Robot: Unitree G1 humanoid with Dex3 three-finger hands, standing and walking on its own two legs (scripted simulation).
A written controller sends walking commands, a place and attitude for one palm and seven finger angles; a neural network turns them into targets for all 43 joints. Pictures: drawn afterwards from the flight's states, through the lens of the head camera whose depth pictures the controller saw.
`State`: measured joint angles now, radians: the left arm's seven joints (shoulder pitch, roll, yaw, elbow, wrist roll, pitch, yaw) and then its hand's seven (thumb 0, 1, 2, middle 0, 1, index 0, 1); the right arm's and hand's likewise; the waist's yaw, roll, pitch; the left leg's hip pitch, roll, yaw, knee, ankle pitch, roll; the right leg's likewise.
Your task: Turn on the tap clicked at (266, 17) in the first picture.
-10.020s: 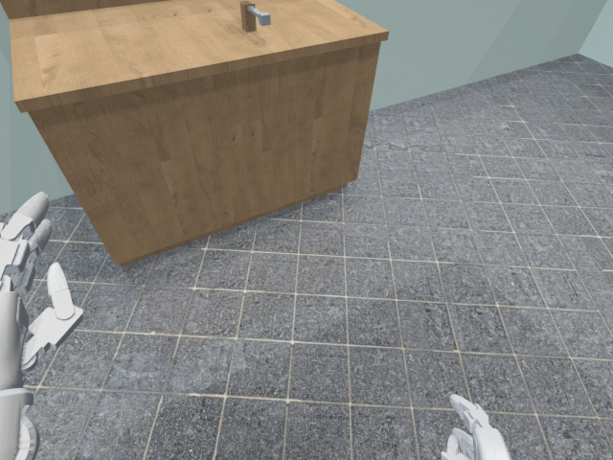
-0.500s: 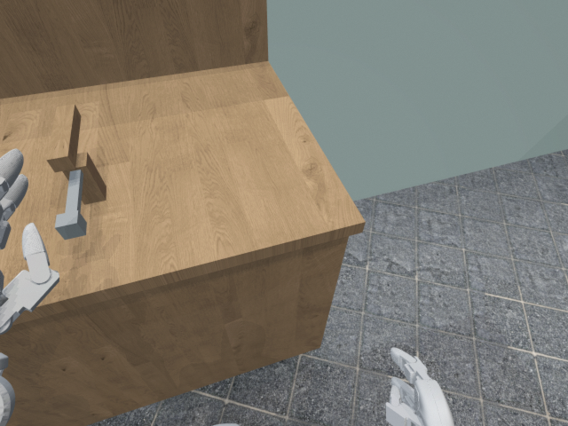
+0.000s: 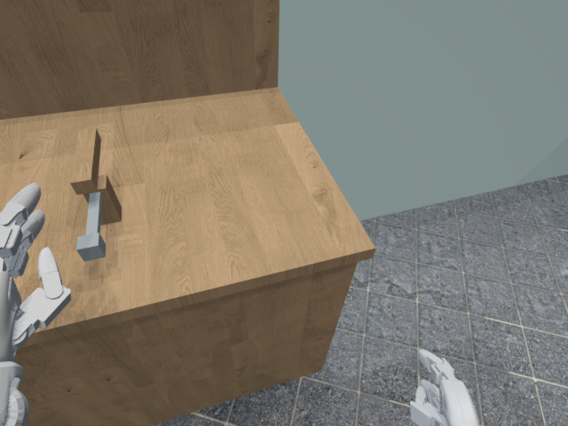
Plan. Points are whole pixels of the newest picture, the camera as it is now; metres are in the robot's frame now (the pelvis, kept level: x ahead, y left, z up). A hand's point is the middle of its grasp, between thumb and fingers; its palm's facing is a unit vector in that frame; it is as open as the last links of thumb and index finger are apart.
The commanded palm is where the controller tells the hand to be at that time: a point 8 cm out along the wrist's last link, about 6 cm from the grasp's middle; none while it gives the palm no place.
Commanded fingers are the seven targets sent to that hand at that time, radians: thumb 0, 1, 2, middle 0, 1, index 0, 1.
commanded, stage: come to a stop and stand still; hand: left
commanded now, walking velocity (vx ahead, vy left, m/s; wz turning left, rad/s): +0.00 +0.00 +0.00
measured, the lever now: (91, 247) +0.33 +0.31 +0.07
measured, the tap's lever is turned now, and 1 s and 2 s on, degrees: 0 0 0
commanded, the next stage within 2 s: look again from close up in 0.72 s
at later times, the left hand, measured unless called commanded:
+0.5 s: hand (17, 292) +0.20 +0.29 +0.17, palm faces +0.42 -0.85 -0.32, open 7.4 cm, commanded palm +0.14 +0.31 +0.17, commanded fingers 0.00 0.90 0.90 -0.20 -0.30 -0.20 -0.30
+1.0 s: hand (32, 296) +0.20 +0.28 +0.16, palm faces +0.39 -0.85 -0.34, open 7.4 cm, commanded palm +0.15 +0.31 +0.17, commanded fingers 0.00 0.90 0.90 -0.20 -0.30 -0.20 -0.30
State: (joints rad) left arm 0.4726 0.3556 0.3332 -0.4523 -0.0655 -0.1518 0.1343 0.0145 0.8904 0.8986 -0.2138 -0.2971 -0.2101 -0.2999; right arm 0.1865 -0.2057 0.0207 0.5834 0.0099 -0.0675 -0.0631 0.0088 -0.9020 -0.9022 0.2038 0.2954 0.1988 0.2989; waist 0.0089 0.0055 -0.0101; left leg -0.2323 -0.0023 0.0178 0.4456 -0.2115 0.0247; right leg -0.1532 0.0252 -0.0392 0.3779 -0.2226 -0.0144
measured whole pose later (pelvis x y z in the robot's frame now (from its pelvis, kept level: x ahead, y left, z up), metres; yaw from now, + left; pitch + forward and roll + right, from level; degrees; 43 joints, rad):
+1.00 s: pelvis -0.02 +0.03 +0.00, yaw +0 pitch -2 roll -2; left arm 0.40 0.34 0.34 -0.44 -0.03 -0.21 0.10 0.02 0.89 0.90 -0.21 -0.30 -0.21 -0.30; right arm 0.20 -0.19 0.03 0.59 0.01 -0.11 -0.02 0.01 -0.90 -0.90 0.21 0.30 0.20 0.30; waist 0.03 -0.01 0.04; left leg -0.23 -0.03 0.04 0.44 -0.19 0.07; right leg -0.15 -0.01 -0.02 0.37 -0.19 0.02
